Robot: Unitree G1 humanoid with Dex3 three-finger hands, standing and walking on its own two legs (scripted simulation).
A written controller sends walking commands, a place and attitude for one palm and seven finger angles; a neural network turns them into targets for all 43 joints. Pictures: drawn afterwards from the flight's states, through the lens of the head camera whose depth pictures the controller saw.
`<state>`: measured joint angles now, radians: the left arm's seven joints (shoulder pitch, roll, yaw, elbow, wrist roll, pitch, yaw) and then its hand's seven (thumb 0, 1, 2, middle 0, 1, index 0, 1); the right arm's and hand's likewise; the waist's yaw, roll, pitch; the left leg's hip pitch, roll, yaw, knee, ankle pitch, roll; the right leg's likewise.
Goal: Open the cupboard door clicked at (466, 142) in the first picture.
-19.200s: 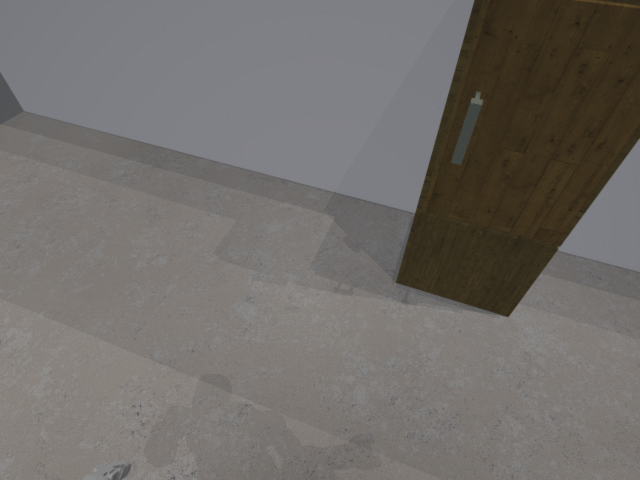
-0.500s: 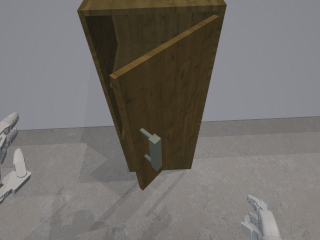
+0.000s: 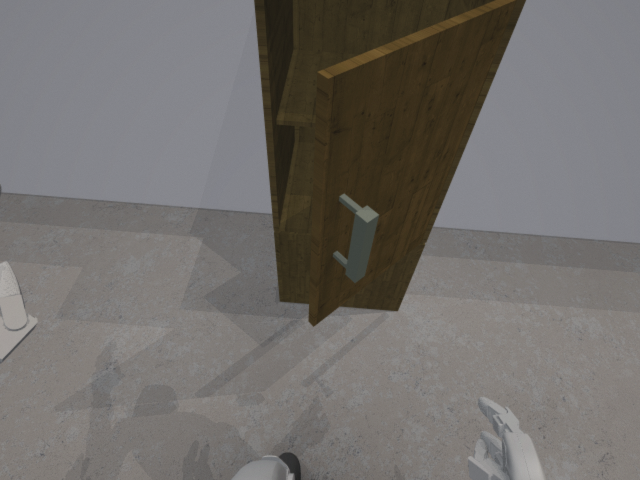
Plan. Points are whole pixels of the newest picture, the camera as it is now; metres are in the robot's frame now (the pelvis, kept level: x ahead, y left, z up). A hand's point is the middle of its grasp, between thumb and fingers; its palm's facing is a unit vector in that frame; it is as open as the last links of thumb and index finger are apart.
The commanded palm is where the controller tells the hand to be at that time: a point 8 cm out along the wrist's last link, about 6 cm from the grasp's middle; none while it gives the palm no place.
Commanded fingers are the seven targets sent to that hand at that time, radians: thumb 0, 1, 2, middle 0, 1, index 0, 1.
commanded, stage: step back with the hand held close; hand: left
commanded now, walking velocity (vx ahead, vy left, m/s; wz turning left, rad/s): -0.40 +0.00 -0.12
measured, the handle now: (351, 239) +0.48 -0.02 -0.02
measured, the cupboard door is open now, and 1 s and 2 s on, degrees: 45 45 45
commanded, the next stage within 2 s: stop stepping back and stand still in 0.24 s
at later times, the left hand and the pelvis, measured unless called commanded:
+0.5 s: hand out of the picture +0.10 +0.27 +0.18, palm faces +0.25 -0.88 -0.40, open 7.4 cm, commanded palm +0.03 +0.32 +0.19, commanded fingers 0.00 0.90 0.90 -0.20 -0.30 -0.20 -0.30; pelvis -0.14 +0.04 +0.02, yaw -7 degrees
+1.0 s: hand out of the picture +0.02 +0.24 +0.17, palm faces +0.16 -0.86 -0.49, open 7.4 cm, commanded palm -0.05 +0.31 +0.19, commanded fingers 0.00 0.90 0.90 -0.20 -0.30 -0.20 -0.30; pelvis -0.24 +0.05 +0.00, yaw -11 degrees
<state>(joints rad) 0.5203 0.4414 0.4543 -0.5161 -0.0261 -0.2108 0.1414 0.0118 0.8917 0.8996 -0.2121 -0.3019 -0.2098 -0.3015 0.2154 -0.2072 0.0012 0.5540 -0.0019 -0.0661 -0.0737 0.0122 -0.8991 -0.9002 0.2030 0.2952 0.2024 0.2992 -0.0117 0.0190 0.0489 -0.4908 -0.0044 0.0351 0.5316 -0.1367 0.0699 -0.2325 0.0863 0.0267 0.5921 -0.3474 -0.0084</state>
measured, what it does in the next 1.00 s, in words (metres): walks backwards: left foot, then right foot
